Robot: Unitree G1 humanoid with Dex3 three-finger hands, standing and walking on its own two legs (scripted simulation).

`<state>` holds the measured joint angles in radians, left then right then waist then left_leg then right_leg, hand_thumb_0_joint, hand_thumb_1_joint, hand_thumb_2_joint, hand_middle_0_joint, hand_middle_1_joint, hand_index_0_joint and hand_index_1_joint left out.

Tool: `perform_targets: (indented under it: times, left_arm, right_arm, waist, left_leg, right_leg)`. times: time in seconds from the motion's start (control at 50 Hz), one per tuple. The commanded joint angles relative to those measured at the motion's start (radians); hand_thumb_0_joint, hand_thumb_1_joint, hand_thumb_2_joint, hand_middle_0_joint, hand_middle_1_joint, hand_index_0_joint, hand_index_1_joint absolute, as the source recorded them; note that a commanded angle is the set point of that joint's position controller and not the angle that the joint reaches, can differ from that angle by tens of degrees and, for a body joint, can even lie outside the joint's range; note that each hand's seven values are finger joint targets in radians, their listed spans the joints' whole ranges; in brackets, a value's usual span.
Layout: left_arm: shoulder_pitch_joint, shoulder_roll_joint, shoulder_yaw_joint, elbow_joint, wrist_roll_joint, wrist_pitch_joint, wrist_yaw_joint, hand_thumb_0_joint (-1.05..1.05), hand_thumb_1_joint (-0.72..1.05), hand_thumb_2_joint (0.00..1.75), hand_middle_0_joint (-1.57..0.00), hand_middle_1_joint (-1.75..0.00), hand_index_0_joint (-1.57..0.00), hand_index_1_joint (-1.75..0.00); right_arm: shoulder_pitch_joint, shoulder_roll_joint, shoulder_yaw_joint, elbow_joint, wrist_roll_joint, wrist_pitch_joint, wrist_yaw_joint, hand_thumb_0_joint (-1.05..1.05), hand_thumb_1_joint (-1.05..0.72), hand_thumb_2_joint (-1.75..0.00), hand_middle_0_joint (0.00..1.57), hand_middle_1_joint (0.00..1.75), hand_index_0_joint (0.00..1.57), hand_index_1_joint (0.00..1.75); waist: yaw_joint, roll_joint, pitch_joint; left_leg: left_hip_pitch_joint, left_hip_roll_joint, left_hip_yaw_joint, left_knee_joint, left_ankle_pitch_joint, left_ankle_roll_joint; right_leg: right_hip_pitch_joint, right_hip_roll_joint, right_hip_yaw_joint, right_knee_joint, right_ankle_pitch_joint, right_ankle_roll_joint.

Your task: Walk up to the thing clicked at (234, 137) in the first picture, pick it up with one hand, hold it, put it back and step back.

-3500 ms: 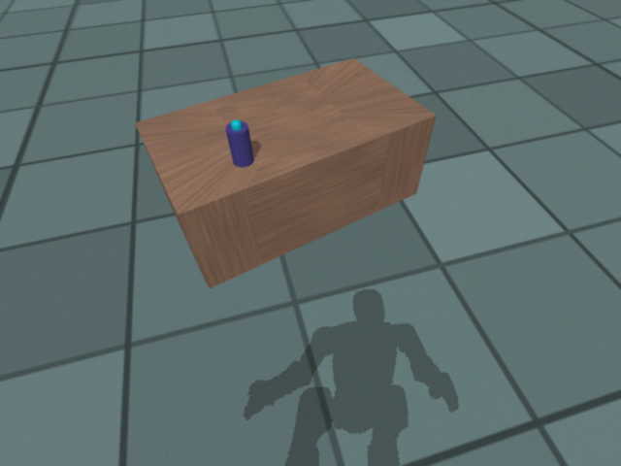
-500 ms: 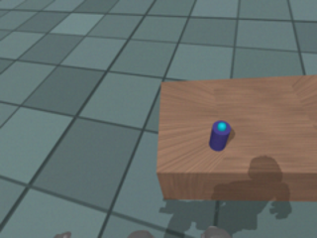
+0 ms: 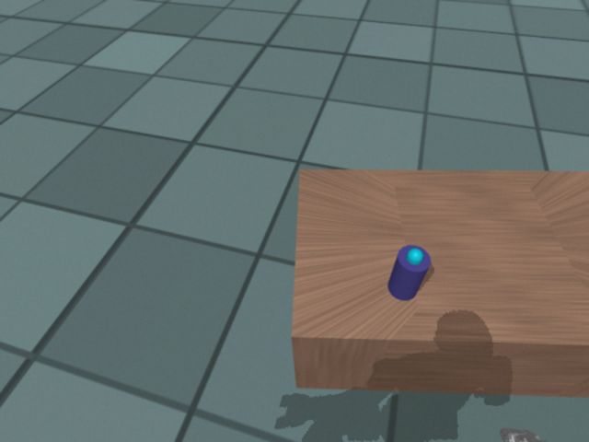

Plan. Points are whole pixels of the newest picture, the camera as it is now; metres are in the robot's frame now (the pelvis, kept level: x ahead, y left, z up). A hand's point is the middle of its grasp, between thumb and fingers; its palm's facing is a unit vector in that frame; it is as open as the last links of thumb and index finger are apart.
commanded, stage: walk up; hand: right
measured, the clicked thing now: (409, 270) +0.51 -0.23 -0.27
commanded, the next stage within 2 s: stand in 0.84 s
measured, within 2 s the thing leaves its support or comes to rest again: neither
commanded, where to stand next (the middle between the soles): +0.08 +0.00 m, yaw -3 degrees
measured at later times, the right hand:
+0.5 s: hand out of the picture +0.09 -0.26 -0.14, palm faces +0.02 +0.94 -0.34, open 7.4 cm
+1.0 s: hand out of the picture +0.08 -0.26 -0.14, palm faces +0.04 +0.94 -0.33, open 7.4 cm
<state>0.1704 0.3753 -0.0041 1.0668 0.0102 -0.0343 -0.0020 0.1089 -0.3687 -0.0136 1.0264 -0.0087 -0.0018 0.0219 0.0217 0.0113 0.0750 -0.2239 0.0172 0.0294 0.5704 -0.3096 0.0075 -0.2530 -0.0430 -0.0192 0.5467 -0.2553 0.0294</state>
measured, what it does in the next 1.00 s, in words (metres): stands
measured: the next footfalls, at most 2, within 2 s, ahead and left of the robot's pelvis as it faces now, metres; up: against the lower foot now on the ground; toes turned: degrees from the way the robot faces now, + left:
none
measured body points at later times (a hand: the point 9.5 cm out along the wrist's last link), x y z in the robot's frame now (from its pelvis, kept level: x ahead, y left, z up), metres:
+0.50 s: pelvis +0.01 +0.00 +0.01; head +0.02 +0.00 +0.46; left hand +0.10 +0.30 -0.11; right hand +0.09 -0.31 -0.12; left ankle +0.00 +0.12 -0.73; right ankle +0.02 -0.14 -0.73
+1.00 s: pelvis +0.02 -0.01 +0.02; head +0.03 -0.01 +0.47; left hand +0.13 +0.29 -0.11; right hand +0.08 -0.31 -0.12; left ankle +0.00 +0.12 -0.73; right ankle +0.02 -0.14 -0.73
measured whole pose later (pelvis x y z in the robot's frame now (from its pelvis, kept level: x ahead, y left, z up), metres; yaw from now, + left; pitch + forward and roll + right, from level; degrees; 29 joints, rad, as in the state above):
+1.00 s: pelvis +0.02 -0.01 +0.02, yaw -2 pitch -2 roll +0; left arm 0.07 0.35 0.00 1.13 0.01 -0.02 0.00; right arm 0.08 -0.34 -0.02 1.15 -0.01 -0.01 0.02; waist -0.01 -0.01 0.06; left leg -0.06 0.02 0.07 0.31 -0.20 -0.01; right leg -0.13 -0.03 0.01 0.34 -0.17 0.03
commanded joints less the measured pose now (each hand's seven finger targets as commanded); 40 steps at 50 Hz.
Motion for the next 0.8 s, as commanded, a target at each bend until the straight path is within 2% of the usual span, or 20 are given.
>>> perform_targets:
  times: [0.0, 0.04, 0.1, 0.2, 0.28, 0.42, 0.5, 0.78]
  left_arm:
    - [-0.062, 0.232, 0.043, -0.046, -0.012, -0.03, 0.015, 0.0, 0.9, 0.9, -0.2, -0.3, -0.2, -0.3]
    - [-0.068, 0.225, 0.04, -0.038, -0.013, -0.028, 0.016, 0.0, 0.9, 0.9, -0.2, -0.3, -0.2, -0.3]
    - [-0.089, 0.217, 0.034, -0.027, -0.011, -0.024, 0.016, 0.0, 0.9, 0.9, -0.2, -0.3, -0.2, -0.3]
    - [-0.101, 0.205, 0.032, -0.005, -0.008, -0.018, 0.014, 0.0, 0.9, 0.9, -0.2, -0.3, -0.2, -0.3]
    - [-0.1, 0.207, 0.034, 0.005, -0.004, -0.017, 0.014, 0.0, 0.9, 0.9, -0.2, -0.3, -0.2, -0.3]
    - [-0.126, 0.206, 0.038, 0.003, 0.0, -0.017, 0.016, 0.0, 0.9, 0.9, -0.2, -0.3, -0.2, -0.3]
    - [-0.125, 0.206, 0.041, 0.004, 0.0, -0.016, 0.018, 0.0, 0.9, 0.9, -0.2, -0.3, -0.2, -0.3]
    - [-0.142, 0.196, 0.045, -0.001, 0.002, -0.01, 0.02, 0.0, 0.9, 0.9, -0.2, -0.3, -0.2, -0.3]
  right_arm:
    - [-0.038, -0.225, -0.052, -0.038, 0.007, -0.024, -0.02, 0.0, -0.9, -0.9, 0.2, 0.3, 0.2, 0.3]
    - [-0.058, -0.221, -0.052, -0.026, 0.006, -0.021, -0.02, 0.0, -0.9, -0.9, 0.2, 0.3, 0.2, 0.3]
    - [-0.081, -0.216, -0.05, -0.013, 0.003, -0.018, -0.017, 0.0, -0.9, -0.9, 0.2, 0.3, 0.2, 0.3]
    - [-0.103, -0.207, -0.049, 0.01, 0.002, -0.02, -0.015, 0.0, -0.9, -0.9, 0.2, 0.3, 0.2, 0.3]
    - [-0.11, -0.205, -0.051, 0.019, 0.0, -0.022, -0.015, 0.0, -0.9, -0.9, 0.2, 0.3, 0.2, 0.3]
    - [-0.09, -0.204, -0.057, 0.034, -0.003, -0.02, -0.017, 0.0, -0.9, -0.9, 0.2, 0.3, 0.2, 0.3]
    - [-0.084, -0.195, -0.054, 0.037, -0.001, -0.019, -0.017, 0.0, -0.9, -0.9, 0.2, 0.3, 0.2, 0.3]
    - [-0.063, -0.198, -0.059, 0.04, -0.003, -0.013, -0.018, 0.0, -0.9, -0.9, 0.2, 0.3, 0.2, 0.3]
  waist:
    - [-0.02, -0.022, -0.127]
    - [-0.017, -0.018, -0.12]
    - [-0.016, -0.01, -0.09]
    - [-0.01, 0.013, -0.091]
    - [-0.007, 0.012, -0.091]
    - [-0.022, -0.008, -0.117]
    - [-0.019, -0.015, -0.124]
    - [-0.028, -0.014, -0.107]
  left_leg:
    - [0.062, 0.1, -0.108, -0.146, 0.205, 0.049]
    - [0.082, 0.104, -0.104, -0.165, 0.202, 0.047]
    - [0.065, 0.109, -0.108, -0.221, 0.14, 0.044]
    - [0.076, 0.118, -0.11, -0.279, 0.135, 0.036]
    - [0.099, 0.113, -0.089, -0.289, 0.157, 0.029]
    - [0.128, 0.104, -0.062, -0.281, 0.199, 0.021]
    - [0.146, 0.104, -0.054, -0.276, 0.224, 0.021]
    - [0.149, 0.105, -0.042, -0.278, 0.209, 0.02]
  right_leg:
    - [0.067, -0.087, 0.106, -0.109, 0.25, -0.073]
    - [0.064, -0.088, 0.105, -0.129, 0.245, -0.071]
    - [0.064, -0.078, 0.1, -0.16, 0.189, -0.057]
    - [0.099, -0.066, 0.085, -0.181, 0.173, -0.044]
    - [0.107, -0.072, 0.091, -0.199, 0.199, -0.039]
    - [0.129, -0.083, 0.098, -0.211, 0.257, -0.044]
    - [0.135, -0.086, 0.104, -0.209, 0.276, -0.044]
    - [0.125, -0.077, 0.109, -0.217, 0.277, -0.046]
